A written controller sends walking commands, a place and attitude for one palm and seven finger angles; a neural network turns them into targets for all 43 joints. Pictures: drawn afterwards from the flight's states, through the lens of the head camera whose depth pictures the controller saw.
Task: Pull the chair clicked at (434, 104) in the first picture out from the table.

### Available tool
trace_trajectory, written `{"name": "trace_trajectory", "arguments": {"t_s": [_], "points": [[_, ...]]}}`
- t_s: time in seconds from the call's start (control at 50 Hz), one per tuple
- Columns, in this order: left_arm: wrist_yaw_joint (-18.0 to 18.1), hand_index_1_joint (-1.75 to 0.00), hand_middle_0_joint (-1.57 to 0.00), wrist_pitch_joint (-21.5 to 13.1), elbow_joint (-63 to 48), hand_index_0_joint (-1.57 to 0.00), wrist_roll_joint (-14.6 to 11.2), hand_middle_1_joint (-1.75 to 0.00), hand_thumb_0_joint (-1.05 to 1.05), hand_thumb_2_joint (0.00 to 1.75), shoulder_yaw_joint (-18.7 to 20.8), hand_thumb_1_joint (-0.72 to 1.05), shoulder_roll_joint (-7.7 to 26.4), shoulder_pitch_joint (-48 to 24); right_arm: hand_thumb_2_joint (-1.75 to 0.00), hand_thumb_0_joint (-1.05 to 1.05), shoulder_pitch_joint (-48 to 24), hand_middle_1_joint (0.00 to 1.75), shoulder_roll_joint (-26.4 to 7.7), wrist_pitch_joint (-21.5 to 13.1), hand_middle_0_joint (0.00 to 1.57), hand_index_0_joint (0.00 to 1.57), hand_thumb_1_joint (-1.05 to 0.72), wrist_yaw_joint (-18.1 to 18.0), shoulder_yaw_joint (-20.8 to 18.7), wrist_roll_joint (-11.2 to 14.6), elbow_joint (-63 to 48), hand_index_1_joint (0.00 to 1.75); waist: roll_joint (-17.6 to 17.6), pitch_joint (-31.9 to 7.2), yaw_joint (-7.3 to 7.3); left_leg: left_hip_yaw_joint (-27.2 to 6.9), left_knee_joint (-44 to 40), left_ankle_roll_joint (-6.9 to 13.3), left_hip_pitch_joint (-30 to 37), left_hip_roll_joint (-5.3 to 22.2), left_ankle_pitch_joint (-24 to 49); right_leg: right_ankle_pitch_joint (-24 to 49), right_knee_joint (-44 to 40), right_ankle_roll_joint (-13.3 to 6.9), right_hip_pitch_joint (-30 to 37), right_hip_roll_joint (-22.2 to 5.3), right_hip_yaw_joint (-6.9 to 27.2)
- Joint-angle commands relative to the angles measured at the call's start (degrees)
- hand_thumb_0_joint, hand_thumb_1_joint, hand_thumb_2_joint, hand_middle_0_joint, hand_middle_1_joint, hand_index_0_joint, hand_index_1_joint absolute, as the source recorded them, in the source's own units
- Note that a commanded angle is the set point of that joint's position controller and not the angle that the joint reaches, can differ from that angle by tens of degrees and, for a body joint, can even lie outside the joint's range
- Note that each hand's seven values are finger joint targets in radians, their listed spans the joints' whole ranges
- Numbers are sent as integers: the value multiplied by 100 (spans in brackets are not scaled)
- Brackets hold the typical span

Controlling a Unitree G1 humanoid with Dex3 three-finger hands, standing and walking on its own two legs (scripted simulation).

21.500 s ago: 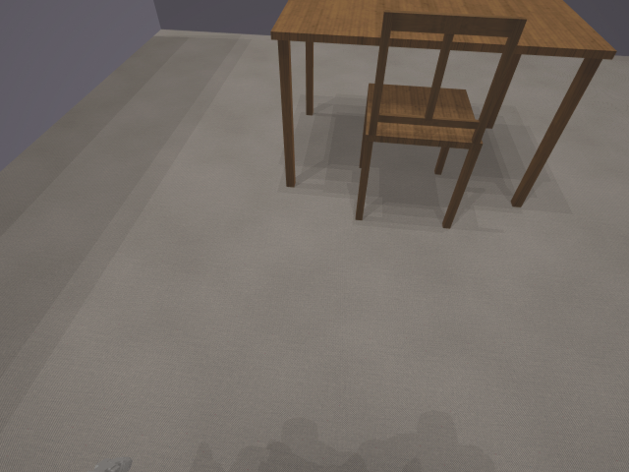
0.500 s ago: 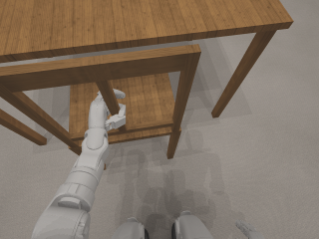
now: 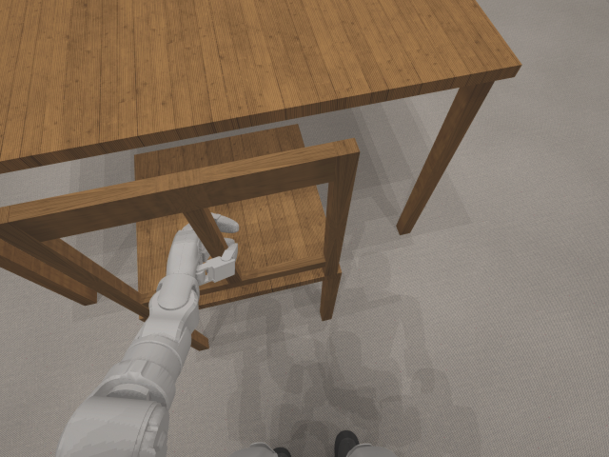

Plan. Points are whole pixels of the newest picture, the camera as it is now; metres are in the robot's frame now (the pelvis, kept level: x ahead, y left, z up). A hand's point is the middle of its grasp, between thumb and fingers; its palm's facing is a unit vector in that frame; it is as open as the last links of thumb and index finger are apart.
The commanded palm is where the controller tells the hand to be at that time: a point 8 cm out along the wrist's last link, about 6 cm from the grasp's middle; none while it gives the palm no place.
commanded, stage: step backward, pulling the chair out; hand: left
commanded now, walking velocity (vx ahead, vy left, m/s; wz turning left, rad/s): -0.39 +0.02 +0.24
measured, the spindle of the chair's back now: (218, 248) +0.41 +0.13 -0.09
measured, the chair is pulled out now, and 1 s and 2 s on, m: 0.04 0.14 0.29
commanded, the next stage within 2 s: none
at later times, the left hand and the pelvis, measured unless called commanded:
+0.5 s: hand (227, 286) +0.34 +0.10 -0.07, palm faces -0.02 -0.99 -0.15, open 5.7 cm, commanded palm +0.33 +0.16 -0.06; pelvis -0.03 -0.01 +0.00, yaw +2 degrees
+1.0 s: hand (225, 330) +0.28 +0.10 -0.07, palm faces -0.05 -0.99 -0.15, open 5.7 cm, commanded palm +0.28 +0.16 -0.06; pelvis -0.09 -0.01 +0.00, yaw +3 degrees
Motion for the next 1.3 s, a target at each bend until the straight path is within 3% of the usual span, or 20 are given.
{"name": "trace_trajectory", "arguments": {"t_s": [0.0,0.06,0.12,0.2,0.26,0.4,0.44,0.5,0.54,0.62,0.72,0.74,0.8,0.84,0.94,1.04,1.1,1.14,1.22,1.28], "points": [[86,-145,-50,-52,-907,-50,345,-145,0,90,-52,90,1096,-1510,-90,0,206,30,-996,-198,20,20,-90,-184,-269,60,-484,30,-464,-2836,93,-531,-159,-24,156,305,418,5777,480,-327,2739,-1400,585],[100,-145,-50,-63,-1038,-50,385,-145,0,90,-175,90,985,-1511,-90,0,283,30,-1069,-190,20,20,-90,-217,-272,22,-389,30,-420,-3132,31,-534,-390,48,692,351,2328,5744,682,63,2581,-1045,306],[62,-145,-50,-82,-1263,-50,355,-145,0,90,-297,90,810,-1531,-90,0,316,30,-1038,-168,20,20,-90,-225,-262,-45,-382,30,96,-3343,38,-777,-214,86,1708,540,4718,5128,860,71,1958,-807,194],[23,-145,-50,-91,-1637,-50,324,-145,0,90,-392,90,634,-1226,-90,0,272,30,-903,-160,20,20,-90,-64,-294,-161,-464,30,890,-3424,78,-1271,-292,118,3549,941,7133,1467,690,46,363,-357,139],[44,-145,-50,-48,-1665,-50,329,-145,0,90,-404,90,625,-1321,-90,0,140,30,-873,-182,20,20,-90,26,-294,-185,-544,30,983,-3003,89,-1228,-387,37,3430,999,6623,864,499,-36,236,-288,110],[108,-145,-50,-134,-1341,-50,341,-145,0,90,-195,90,870,-1857,-90,0,370,30,-866,-331,20,20,-90,-68,-317,-163,-289,30,540,-2990,7,-1135,-115,-82,3298,932,6811,2087,438,-36,336,-328,120],[101,-145,-50,-187,-1251,-50,340,-145,0,90,-173,90,871,-1898,-90,0,276,30,-824,-383,20,20,-90,-79,-321,-113,-251,30,307,-3114,54,-1011,34,14,2632,821,5398,2813,271,-87,895,-500,273],[122,-145,-50,-150,-916,-50,264,-145,0,90,-67,90,1148,-1760,-90,0,114,30,-909,-458,20,20,-90,-181,-263,14,-361,30,-387,-2931,90,-633,473,-117,580,156,545,5529,192,-425,2369,-1513,786],[125,-145,-50,10,-771,-50,238,-145,0,90,16,90,1266,-1793,-90,0,-90,30,-950,-487,20,20,-90,-181,-222,65,-377,30,-720,-2717,148,-790,747,-77,-50,-39,-1075,5166,112,-445,2500,-1842,801],[175,-145,-50,82,-1059,-50,271,-145,0,90,-112,90,1141,-1705,-90,0,-123,30,-1011,-513,20,20,-90,-258,-196,18,-286,30,-323,-2969,94,-958,94,-76,149,122,-151,4948,280,-341,2783,-1791,648],[150,-145,-50,120,-1393,-50,173,-145,0,90,-457,90,782,-1506,-90,0,-165,30,-1087,-426,20,20,-90,-305,-208,82,-500,30,-526,-3006,70,-889,-658,80,980,344,2055,4056,380,207,2556,-1043,219],[123,-145,-50,72,-1574,-50,171,-145,0,90,-523,90,715,-1569,-90,0,-213,30,-1048,-435,20,20,-90,-329,-182,40,-537,30,-197,-3113,68,-975,-718,71,1235,411,2768,3921,459,110,2409,-943,148],[118,-145,-50,-4,-1792,-50,192,-145,0,90,-486,90,679,-1416,-90,0,-217,30,-1033,-405,20,20,-90,-284,-239,-63,-557,30,580,-3270,115,-1395,-783,194,2376,852,4963,2455,663,116,1470,-501,79],[110,-145,-50,-9,-1814,-50,208,-145,0,90,-502,90,609,-1440,-90,0,-172,30,-971,-397,20,20,-90,-196,-271,-108,-579,30,664,-3179,111,-1482,-754,242,2717,1069,5492,1304,854,70,1035,-385,153],[149,-145,-50,-56,-1513,-50,233,-145,0,90,-363,90,681,-1844,-90,0,-295,30,-871,-478,20,20,-90,-109,-286,-226,-466,30,844,-2316,173,-1797,-974,508,2358,1496,4729,-473,1193,20,556,-358,320],[170,-145,-50,-191,-1101,-50,271,-145,0,90,-310,90,795,-2164,-90,0,-15,30,-889,-700,20,20,-90,-165,-321,-109,-90,30,-10,-2598,131,-1249,-306,254,1931,958,3956,2527,291,35,1384,-612,397],[194,-145,-50,-188,-719,-50,203,-145,0,90,-74,90,1193,-2040,-90,0,-77,30,-878,-813,20,20,-90,-249,-325,28,-67,30,-632,-2797,166,-688,675,-150,767,102,-31,4604,63,-400,2321,-1712,1005],[168,-145,-50,-84,-567,-50,234,-145,0,90,-75,90,1170,-2100,-90,0,-274,30,-886,-850,20,20,-90,-247,-266,26,-62,30,-656,-2586,258,-890,1280,-113,252,-68,-1227,4055,-118,-441,2214,-2041,1072],[188,-145,-50,38,-715,-50,230,-145,0,90,-243,90,945,-2173,-90,0,-244,30,-931,-946,20,20,-90,-310,-168,-21,81,30,-449,-2621,180,-1109,582,-101,230,162,-841,4342,141,-520,2597,-2079,847],[219,-145,-50,124,-834,-50,135,-145,0,90,-363,90,823,-2054,-90,0,-208,30,-1055,-916,20,20,-90,-392,-180,-8,44,30,-586,-2677,131,-960,-549,-76,692,280,390,4362,406,-207,2756,-1669,478]]}}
